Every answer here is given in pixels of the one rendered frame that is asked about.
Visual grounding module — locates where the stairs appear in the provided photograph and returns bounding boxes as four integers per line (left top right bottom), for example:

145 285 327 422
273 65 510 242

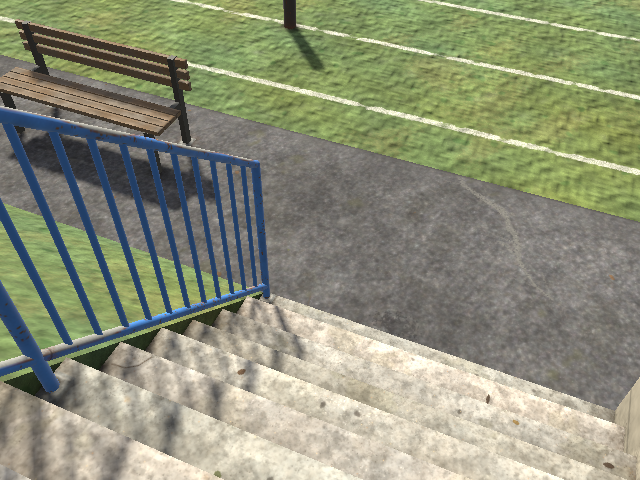
0 293 637 480

